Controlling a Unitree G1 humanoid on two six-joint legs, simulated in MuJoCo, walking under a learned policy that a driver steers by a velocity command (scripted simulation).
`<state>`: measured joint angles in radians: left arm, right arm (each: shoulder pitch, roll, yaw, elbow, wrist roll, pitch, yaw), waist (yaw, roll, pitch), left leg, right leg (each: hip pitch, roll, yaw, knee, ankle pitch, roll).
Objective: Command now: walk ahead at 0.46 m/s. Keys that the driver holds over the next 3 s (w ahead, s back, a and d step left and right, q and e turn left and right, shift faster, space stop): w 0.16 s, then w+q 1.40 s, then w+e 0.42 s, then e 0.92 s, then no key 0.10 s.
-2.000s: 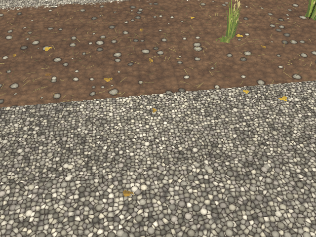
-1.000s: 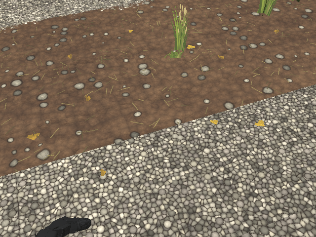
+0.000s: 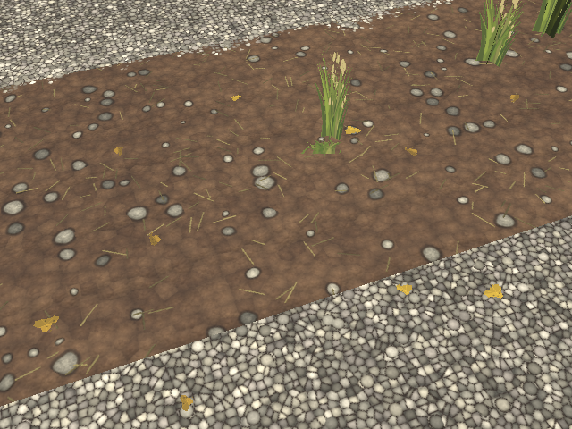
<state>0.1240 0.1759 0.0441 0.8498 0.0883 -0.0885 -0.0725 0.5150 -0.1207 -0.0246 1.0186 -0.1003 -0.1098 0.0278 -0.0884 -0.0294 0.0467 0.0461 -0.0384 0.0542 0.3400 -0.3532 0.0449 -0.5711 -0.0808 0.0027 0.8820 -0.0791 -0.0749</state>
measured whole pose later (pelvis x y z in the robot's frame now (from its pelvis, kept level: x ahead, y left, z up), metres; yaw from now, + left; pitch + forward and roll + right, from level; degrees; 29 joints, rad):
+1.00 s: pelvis +0.58 +0.02 -0.15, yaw +25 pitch +3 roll -1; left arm 0.08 0.28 0.08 0.85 0.01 -0.10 0.02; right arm 0.31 -0.24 -0.08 0.79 0.02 -0.05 0.00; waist -0.03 -0.01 0.01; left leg -0.27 -0.10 -0.05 0.39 -0.17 0.11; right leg -0.68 -0.10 0.07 0.99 -0.21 0.03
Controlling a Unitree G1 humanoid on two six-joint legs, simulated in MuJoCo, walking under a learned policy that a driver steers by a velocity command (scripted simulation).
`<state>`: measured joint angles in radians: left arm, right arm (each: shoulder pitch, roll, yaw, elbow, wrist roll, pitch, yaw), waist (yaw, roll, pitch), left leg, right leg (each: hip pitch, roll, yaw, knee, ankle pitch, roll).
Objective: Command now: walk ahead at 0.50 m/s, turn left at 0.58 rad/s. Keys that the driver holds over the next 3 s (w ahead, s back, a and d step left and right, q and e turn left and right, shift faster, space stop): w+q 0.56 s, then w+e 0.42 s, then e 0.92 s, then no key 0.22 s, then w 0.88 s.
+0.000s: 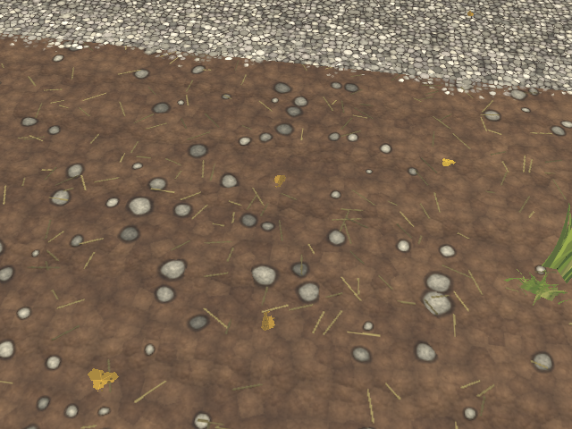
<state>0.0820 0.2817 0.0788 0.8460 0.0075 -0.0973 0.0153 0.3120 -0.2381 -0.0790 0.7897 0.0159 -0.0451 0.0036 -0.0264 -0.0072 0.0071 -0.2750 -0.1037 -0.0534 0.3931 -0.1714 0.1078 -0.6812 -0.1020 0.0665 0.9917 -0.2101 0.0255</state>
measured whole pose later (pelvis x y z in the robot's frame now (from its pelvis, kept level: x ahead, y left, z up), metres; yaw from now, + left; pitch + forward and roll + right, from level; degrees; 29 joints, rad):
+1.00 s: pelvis +0.52 +0.11 +0.00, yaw +15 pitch +1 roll +1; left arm 0.19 0.31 0.08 0.86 -0.03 -0.03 0.00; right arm 0.28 -0.25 -0.08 0.78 -0.02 -0.09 0.01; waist -0.02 -0.05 0.02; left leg -0.17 0.00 0.15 0.33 -0.18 0.04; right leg -0.66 -0.11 0.05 1.10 -0.22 0.01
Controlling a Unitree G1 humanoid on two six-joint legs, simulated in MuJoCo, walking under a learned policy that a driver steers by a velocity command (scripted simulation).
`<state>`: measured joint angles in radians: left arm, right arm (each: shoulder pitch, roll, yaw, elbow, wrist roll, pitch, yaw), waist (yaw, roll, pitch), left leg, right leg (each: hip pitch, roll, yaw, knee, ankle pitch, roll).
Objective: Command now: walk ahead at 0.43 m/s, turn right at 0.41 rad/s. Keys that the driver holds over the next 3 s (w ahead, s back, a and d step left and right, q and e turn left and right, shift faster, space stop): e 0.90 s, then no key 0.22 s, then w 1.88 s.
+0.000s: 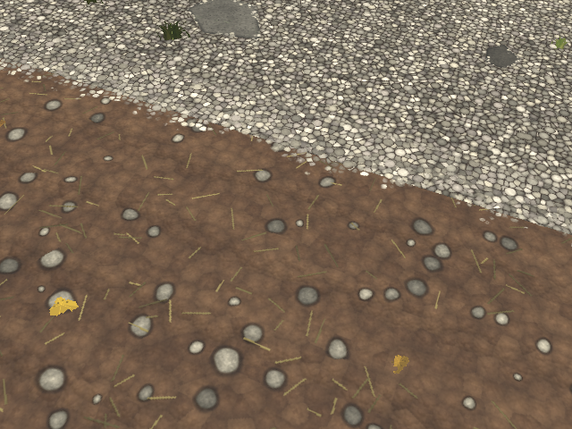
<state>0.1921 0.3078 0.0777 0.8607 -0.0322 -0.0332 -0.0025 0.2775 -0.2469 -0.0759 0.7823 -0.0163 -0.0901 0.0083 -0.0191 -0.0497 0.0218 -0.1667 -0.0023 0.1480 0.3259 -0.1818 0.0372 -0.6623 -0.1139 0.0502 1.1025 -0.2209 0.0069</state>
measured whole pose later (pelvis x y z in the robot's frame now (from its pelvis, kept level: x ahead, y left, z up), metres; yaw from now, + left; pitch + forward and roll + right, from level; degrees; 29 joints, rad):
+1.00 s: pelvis +0.21 -0.01 +0.00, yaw -35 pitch +2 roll -1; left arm 0.18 0.33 0.10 0.63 -0.02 0.07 0.01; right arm 0.16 -0.26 -0.06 0.70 -0.01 0.01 -0.04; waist -0.02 -0.03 0.04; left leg -0.27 0.06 0.04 0.47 -0.23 0.00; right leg -0.50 0.01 0.05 0.97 -0.42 0.09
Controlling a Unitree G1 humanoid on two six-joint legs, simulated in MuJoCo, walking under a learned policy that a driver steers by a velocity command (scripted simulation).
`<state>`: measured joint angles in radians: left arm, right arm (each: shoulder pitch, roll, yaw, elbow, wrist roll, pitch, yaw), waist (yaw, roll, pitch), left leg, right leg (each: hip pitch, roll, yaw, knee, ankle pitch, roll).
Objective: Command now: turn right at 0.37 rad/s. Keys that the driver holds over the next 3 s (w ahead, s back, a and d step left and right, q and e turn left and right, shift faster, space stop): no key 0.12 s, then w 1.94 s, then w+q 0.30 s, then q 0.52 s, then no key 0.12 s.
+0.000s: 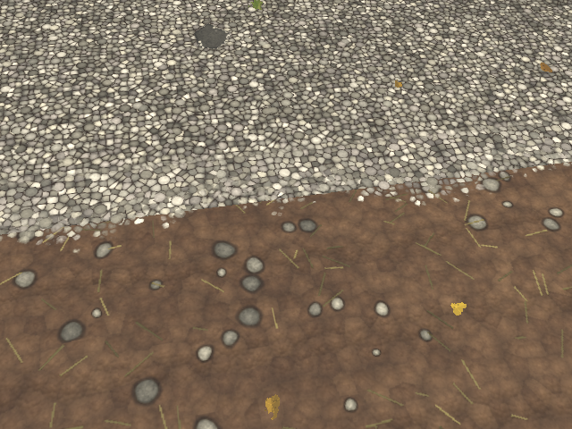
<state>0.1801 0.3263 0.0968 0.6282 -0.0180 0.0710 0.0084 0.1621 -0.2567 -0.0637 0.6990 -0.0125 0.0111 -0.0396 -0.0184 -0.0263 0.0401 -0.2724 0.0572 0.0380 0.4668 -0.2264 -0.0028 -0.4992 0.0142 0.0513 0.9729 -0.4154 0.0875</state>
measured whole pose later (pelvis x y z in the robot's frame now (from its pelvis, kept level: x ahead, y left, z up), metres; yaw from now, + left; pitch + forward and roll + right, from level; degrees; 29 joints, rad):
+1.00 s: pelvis +0.28 +0.01 +0.00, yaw -3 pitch +3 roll +0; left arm 0.05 0.25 0.04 0.65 -0.02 -0.08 -0.05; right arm 0.42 -0.27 -0.03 0.86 0.02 -0.06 0.00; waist -0.10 -0.04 0.02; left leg 0.08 -0.05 0.03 0.21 -0.33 0.05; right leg -0.64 -0.06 0.00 0.56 0.07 -0.01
